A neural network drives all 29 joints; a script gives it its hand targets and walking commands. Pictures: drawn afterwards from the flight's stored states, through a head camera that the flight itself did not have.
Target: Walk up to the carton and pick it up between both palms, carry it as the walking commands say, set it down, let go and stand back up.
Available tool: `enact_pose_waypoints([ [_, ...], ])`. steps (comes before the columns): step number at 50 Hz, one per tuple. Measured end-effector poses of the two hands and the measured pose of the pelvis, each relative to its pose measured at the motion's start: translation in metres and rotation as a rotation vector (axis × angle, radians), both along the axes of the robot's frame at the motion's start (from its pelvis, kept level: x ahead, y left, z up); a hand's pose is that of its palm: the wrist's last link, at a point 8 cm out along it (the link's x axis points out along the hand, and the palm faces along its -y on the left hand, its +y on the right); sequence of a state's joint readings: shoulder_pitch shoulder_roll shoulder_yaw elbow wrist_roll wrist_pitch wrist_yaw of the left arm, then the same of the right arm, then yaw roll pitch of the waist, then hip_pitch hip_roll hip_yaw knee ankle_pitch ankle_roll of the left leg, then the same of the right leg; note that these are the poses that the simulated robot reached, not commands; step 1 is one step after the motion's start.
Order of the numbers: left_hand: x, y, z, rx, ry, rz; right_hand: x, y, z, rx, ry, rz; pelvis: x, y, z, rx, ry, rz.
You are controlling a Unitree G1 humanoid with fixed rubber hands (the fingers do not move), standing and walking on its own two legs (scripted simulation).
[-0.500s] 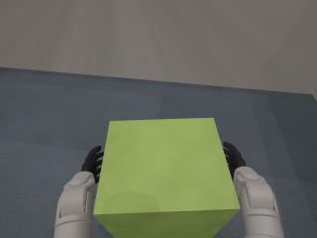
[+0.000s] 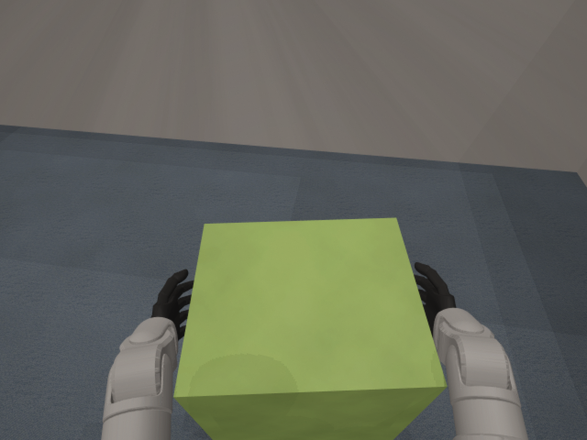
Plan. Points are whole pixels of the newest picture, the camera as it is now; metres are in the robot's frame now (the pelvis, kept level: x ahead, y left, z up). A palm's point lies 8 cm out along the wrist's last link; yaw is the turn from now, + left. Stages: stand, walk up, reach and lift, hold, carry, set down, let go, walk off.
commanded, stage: hold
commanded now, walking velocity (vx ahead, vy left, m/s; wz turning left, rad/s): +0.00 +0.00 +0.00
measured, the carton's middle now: (303, 339) +0.27 +0.00 -0.04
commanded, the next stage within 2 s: carry in 0.38 s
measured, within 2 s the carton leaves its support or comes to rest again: neither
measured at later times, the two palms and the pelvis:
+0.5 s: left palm (161, 325) +0.27 +0.19 +0.03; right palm (432, 311) +0.27 -0.18 +0.03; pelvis -0.01 +0.00 -0.02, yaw +3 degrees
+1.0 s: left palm (13, 435) +0.13 +0.30 +0.07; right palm (349, 342) +0.22 -0.06 +0.05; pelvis -0.04 +0.07 -0.02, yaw +16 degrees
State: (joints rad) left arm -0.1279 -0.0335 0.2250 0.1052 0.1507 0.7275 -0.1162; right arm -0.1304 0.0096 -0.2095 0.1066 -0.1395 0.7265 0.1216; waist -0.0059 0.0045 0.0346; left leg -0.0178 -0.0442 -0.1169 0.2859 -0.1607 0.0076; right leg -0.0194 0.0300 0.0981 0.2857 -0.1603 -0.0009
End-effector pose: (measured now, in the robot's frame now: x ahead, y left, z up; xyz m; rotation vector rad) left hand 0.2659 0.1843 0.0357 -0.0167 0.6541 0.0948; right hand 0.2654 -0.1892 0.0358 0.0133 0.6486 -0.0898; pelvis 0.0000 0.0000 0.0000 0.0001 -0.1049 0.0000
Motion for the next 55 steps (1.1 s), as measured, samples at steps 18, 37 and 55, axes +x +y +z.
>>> enact_pose_waypoints([
  [18, -0.001, -0.001, 0.000, 0.002, -0.001, 0.002, 0.000, -0.001, 0.000, 0.002, -0.001, 0.001, -0.002, -0.002, 0.000, 0.000, 0.001, 0.003],
  [37, -0.062, 0.097, 0.016, -0.049, -0.067, 0.249, 0.009, 0.109, 0.020, 0.071, -0.057, 0.117, -0.013, 0.054, -0.025, -0.008, 0.195, 0.165],
  [55, -0.171, 0.126, 0.036, -0.063, 0.007, 0.454, -0.049, 0.152, 0.023, 0.121, 0.041, 0.219, -0.052, 0.078, -0.015, -0.006, 0.174, 0.351],
])
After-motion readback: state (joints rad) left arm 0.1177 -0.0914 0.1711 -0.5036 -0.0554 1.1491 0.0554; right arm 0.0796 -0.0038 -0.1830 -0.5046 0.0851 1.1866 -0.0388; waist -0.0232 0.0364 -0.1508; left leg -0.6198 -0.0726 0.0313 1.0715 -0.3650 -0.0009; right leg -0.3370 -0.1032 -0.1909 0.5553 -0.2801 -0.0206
